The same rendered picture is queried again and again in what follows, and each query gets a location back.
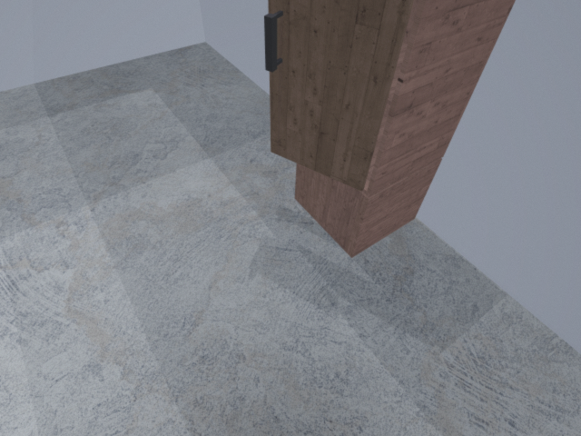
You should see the cupboard door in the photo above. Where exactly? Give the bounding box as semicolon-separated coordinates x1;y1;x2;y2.
268;0;414;191

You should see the handle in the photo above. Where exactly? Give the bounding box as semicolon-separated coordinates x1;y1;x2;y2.
264;10;283;72

